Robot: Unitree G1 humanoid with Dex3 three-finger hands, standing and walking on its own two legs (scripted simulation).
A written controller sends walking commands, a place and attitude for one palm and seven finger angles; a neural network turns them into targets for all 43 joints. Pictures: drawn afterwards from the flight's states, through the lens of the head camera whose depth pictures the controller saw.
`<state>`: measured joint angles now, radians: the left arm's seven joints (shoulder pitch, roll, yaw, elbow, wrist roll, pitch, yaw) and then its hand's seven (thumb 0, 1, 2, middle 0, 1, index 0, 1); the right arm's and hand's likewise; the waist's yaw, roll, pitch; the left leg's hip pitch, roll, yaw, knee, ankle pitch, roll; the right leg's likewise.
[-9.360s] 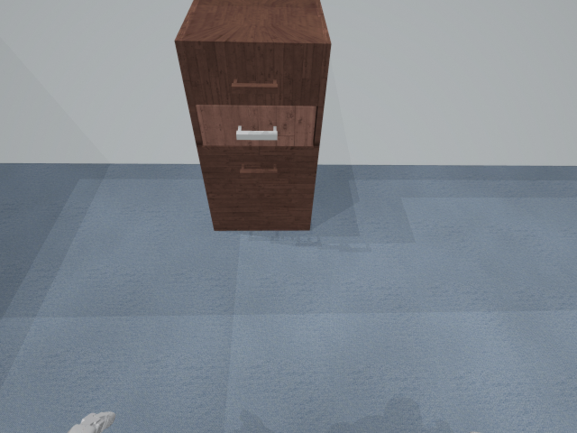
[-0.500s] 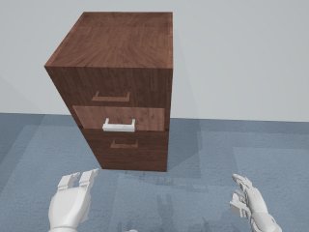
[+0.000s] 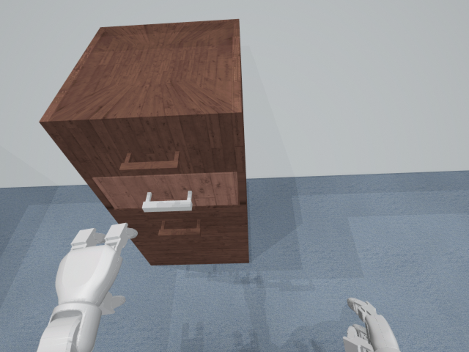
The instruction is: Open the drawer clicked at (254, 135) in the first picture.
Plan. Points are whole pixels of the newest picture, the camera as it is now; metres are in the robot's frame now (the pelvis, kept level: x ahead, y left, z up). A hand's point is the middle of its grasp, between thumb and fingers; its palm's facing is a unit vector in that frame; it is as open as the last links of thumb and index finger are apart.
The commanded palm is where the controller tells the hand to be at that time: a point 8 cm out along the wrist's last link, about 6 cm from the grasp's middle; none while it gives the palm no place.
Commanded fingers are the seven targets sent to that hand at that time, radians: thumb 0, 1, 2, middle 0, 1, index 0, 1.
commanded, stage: raise the hand with hooked fingers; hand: left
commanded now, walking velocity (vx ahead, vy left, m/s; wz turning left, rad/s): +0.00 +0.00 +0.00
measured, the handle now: (168, 200) +0.51 +0.26 -0.19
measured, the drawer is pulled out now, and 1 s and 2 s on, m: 0.00 0.00 0.00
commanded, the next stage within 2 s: move the hooked fingers above the handle in 0.98 s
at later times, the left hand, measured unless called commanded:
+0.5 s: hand (77, 216) +0.29 +0.29 +0.09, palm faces +0.10 -0.08 -0.99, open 13.7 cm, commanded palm +0.27 +0.29 +0.14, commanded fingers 0.00 -0.50 0.30 -0.30 -1.20 -0.30 -1.20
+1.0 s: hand (57, 220) +0.28 +0.31 +0.10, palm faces +0.11 -0.08 -0.99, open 13.8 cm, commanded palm +0.25 +0.30 +0.15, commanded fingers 0.00 -0.50 0.30 -0.30 -1.20 -0.30 -1.20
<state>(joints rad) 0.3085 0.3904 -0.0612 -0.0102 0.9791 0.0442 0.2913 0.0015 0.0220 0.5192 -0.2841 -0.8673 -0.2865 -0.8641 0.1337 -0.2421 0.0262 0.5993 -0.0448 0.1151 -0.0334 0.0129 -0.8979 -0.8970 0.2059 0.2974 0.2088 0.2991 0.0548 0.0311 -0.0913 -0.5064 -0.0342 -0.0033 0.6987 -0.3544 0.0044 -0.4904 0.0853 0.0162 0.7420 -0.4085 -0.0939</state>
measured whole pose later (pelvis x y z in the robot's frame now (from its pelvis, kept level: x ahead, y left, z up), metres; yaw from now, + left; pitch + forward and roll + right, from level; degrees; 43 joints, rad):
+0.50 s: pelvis +0.00 +0.05 +0.02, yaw +1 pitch +4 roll +0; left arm -0.04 0.43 -0.12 0.06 0.97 0.17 0.17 0.00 -0.46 0.31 -0.32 -1.18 -0.32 -1.18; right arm 0.08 -0.22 0.02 0.59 0.00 0.15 -0.03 0.01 -0.90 -0.90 0.20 0.30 0.21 0.30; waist 0.07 0.06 -0.07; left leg -0.35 -0.07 -0.01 0.58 -0.30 0.06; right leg -0.31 0.04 0.02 0.59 -0.35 -0.03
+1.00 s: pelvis -0.02 +0.06 +0.02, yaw +2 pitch +3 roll -1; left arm -0.08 0.46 -0.07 0.07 0.95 0.05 0.16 0.00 -0.49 0.30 -0.32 -1.20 -0.32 -1.20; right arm 0.16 -0.25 -0.01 0.64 0.01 0.14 -0.01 0.01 -0.90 -0.90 0.20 0.30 0.20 0.30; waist 0.08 0.07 -0.02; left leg -0.35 -0.09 -0.02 0.53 -0.24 0.07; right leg -0.30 0.03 0.01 0.53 -0.29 -0.02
